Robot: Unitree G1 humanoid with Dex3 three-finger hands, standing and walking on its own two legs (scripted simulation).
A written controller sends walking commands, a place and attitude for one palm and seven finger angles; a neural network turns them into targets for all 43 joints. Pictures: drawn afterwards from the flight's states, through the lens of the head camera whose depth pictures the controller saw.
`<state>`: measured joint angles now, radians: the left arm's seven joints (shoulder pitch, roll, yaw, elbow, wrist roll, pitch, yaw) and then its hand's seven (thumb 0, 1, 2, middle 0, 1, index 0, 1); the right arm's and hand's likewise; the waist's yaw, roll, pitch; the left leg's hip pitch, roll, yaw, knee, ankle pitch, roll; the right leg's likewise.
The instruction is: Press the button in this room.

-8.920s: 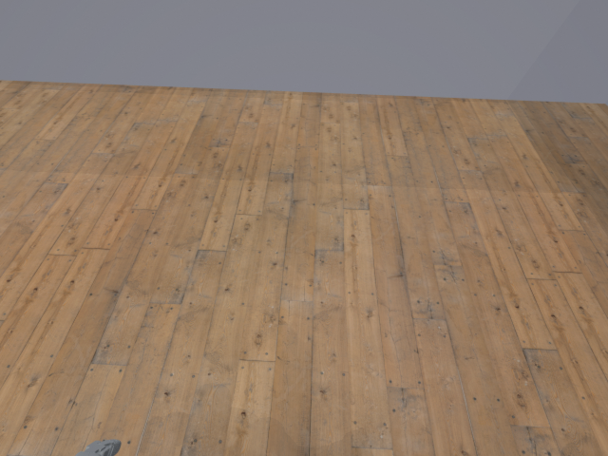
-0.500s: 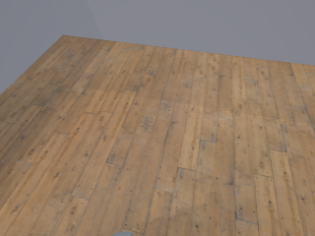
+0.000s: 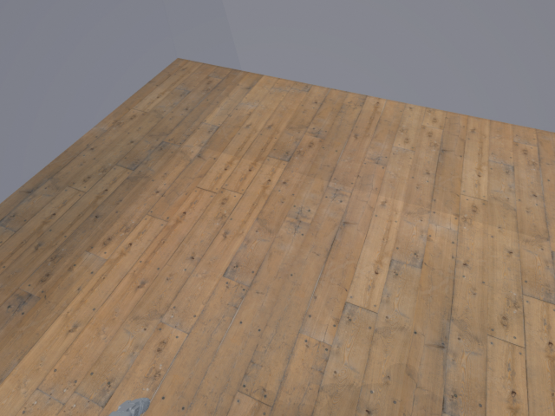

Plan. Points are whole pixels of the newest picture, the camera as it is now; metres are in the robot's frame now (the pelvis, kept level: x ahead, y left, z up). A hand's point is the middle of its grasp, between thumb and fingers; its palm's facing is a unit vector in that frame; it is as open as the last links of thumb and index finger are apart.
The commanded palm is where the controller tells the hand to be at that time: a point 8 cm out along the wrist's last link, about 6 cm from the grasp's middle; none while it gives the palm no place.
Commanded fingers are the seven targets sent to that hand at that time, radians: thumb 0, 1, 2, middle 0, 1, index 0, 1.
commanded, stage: turn or walk to find it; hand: left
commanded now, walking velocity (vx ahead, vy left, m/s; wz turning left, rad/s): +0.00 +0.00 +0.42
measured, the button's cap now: out of the picture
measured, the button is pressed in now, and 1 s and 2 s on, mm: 0 0 0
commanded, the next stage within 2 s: stand and wait in 1.20 s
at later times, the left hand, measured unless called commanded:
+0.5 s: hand out of the picture -0.07 +0.22 -0.18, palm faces +0.30 -0.93 -0.23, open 7.4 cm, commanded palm none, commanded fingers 0.00 0.90 0.90 -0.20 -0.30 -0.20 -0.30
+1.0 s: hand out of the picture -0.03 +0.23 -0.15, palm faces +0.41 -0.88 -0.25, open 7.4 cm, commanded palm none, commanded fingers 0.00 0.90 0.90 -0.20 -0.30 -0.20 -0.30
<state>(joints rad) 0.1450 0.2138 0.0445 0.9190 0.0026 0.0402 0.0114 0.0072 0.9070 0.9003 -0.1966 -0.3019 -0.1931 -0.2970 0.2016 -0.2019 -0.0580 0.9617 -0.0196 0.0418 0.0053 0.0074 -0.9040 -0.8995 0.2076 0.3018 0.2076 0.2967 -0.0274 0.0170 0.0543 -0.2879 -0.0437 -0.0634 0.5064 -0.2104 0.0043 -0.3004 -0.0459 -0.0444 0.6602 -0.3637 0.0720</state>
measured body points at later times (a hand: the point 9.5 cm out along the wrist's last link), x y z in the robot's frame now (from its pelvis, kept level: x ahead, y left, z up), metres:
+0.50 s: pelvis -0.04 +0.01 -0.01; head -0.02 +0.04 +0.44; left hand -0.09 +0.27 -0.16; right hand +0.10 -0.22 -0.14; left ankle -0.08 +0.11 -0.74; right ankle +0.01 -0.12 -0.73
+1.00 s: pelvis -0.07 +0.00 +0.00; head -0.04 +0.00 +0.45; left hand -0.06 +0.27 -0.13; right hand +0.06 -0.21 -0.15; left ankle -0.08 +0.11 -0.73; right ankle -0.02 -0.12 -0.72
